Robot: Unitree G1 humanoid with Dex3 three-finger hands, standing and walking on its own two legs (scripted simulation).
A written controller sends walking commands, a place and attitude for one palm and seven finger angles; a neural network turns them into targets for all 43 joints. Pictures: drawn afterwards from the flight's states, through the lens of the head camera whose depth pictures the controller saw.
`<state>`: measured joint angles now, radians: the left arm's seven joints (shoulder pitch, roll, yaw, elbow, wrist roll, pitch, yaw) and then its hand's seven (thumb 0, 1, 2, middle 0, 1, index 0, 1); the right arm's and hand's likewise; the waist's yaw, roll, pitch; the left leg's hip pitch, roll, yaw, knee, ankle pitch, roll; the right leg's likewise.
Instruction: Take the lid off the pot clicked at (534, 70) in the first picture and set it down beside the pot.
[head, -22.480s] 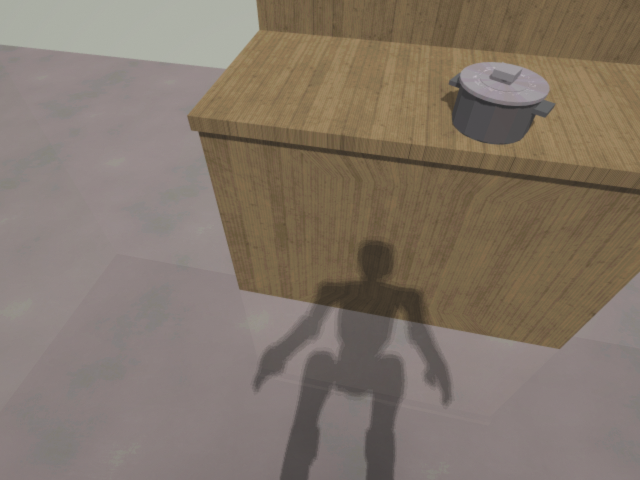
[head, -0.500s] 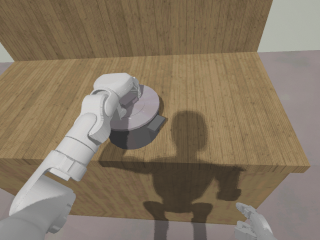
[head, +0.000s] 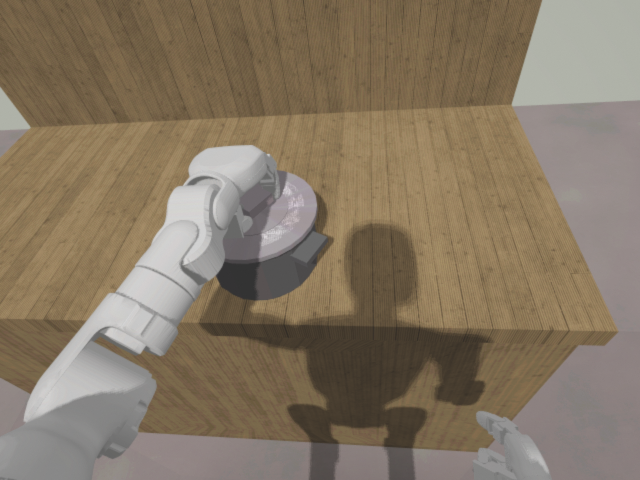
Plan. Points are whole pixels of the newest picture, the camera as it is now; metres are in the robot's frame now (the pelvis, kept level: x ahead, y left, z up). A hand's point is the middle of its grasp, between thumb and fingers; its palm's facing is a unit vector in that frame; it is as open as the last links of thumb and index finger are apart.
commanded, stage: close the fingers and squeeze the knob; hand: left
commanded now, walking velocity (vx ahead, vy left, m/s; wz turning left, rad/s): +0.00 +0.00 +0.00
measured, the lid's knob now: (250, 200) +0.45 +0.11 +0.12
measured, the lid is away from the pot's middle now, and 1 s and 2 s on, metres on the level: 0.00 0.01 0.02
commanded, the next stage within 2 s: lift the lid straight up in 0.12 s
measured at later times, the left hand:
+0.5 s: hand (238, 204) +0.42 +0.11 +0.14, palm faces -0.24 -0.03 -0.97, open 8.0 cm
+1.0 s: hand (226, 176) +0.42 +0.12 +0.19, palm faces -0.14 -0.03 -0.99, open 8.0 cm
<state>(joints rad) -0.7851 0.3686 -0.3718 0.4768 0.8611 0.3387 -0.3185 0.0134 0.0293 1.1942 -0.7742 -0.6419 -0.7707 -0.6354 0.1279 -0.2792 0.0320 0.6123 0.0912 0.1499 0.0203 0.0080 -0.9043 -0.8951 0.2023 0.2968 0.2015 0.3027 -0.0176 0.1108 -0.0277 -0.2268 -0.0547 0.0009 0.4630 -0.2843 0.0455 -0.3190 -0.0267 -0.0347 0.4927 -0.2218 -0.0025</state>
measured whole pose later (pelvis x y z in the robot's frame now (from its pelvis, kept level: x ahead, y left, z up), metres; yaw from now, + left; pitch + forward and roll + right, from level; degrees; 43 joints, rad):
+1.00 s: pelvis +0.00 +0.01 +0.00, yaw +0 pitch +2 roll +0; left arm -0.85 0.42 -0.35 0.37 0.84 0.34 -0.38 -0.02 0.05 1.18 -0.87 -0.70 -0.77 -0.62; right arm 0.09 -0.27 0.05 0.61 0.08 0.12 0.02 0.01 -0.90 -0.90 0.20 0.30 0.20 0.30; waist 0.00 0.11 -0.01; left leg -0.20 -0.06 0.00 0.44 -0.27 0.05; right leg -0.29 -0.03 -0.03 0.47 -0.21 0.01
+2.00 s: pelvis -0.01 +0.00 +0.00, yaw +0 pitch +2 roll +1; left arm -1.02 0.49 -0.34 0.32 0.84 0.38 -0.44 -0.03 0.05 1.18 -0.89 -0.70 -0.77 -0.62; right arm 0.08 -0.29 0.06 0.60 0.10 0.12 0.02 0.01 -0.90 -0.90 0.20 0.30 0.20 0.30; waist 0.01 0.11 -0.02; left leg -0.22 -0.06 0.00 0.43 -0.25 0.05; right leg -0.31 -0.04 -0.03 0.47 -0.20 0.00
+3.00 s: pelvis +0.00 +0.02 +0.00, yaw +0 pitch +3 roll +0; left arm -1.02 0.61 -0.24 0.39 0.88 0.33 -0.54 -0.02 0.05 1.18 -0.89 -0.71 -0.76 -0.62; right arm 0.13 -0.29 0.06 0.60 0.09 0.10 0.00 0.01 -0.90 -0.89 0.20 0.30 0.20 0.30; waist 0.00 0.11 -0.02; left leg -0.22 -0.07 0.00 0.41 -0.25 0.07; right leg -0.30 -0.04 -0.03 0.42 -0.18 0.02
